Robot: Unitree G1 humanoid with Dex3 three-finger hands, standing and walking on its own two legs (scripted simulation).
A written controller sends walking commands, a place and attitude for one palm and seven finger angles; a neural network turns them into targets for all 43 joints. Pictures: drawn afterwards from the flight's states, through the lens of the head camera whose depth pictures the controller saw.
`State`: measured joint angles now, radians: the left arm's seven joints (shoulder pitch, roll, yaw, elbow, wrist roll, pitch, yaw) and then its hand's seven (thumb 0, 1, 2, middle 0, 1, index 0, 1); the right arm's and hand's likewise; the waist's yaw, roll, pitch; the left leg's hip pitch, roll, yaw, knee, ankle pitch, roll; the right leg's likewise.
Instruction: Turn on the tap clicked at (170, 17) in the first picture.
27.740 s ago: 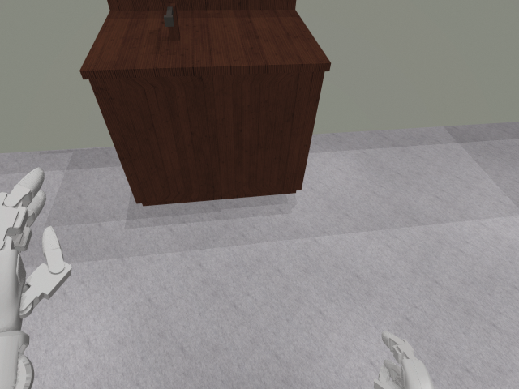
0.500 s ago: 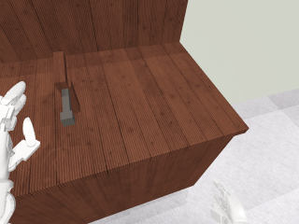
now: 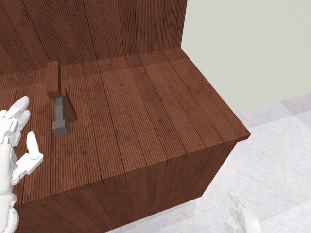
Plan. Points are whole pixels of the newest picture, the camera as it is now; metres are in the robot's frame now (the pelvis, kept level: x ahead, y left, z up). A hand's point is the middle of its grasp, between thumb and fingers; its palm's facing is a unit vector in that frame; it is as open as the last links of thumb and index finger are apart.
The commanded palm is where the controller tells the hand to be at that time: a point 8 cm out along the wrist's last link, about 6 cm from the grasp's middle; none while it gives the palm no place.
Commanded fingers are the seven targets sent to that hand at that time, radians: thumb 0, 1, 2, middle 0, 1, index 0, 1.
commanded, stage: come to a stop and stand still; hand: left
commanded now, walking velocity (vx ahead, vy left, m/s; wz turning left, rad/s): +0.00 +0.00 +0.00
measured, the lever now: (60, 127) +0.33 +0.27 +0.09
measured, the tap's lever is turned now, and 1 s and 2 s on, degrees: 0 0 0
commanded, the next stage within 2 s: look again from close up in 0.02 s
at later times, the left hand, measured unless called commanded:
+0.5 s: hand (32, 159) +0.21 +0.25 +0.15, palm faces +0.37 -0.85 -0.38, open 7.4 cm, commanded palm +0.15 +0.29 +0.17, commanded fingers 0.00 0.90 0.90 -0.20 -0.30 -0.20 -0.30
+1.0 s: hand (60, 157) +0.22 +0.21 +0.15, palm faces +0.32 -0.86 -0.40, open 7.4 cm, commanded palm +0.16 +0.24 +0.17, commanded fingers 0.00 0.90 0.90 -0.20 -0.30 -0.20 -0.30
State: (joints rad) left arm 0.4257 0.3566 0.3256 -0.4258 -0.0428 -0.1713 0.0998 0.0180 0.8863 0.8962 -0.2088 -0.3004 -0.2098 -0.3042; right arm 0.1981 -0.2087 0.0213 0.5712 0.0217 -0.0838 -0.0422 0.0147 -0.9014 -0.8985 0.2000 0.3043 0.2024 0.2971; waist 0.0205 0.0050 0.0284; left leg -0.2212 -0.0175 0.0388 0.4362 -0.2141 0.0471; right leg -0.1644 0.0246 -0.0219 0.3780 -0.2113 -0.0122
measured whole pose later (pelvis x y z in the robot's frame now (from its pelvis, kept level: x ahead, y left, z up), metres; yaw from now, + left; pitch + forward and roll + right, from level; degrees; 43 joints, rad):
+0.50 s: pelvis -0.01 +0.01 +0.00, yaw +0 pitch -1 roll -1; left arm 0.43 0.36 0.33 -0.44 -0.04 -0.17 0.10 0.02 0.89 0.90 -0.21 -0.30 -0.21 -0.30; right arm 0.20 -0.20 0.03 0.57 0.02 -0.09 -0.04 0.01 -0.90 -0.90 0.20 0.30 0.20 0.30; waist 0.03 0.00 0.03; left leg -0.21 -0.03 0.04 0.42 -0.20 0.06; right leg -0.16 0.01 -0.02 0.37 -0.20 0.00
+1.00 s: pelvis +0.00 -0.04 +0.00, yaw +0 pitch +0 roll -1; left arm 0.44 0.39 0.35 -0.48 -0.07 -0.15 0.08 0.02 0.89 0.90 -0.21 -0.30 -0.21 -0.30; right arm 0.20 -0.19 0.00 0.55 0.02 -0.07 -0.02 0.01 -0.90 -0.90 0.20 0.30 0.20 0.30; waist 0.02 0.00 0.05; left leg -0.25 0.03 0.02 0.47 -0.23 -0.01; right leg -0.19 0.08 -0.04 0.40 -0.22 -0.06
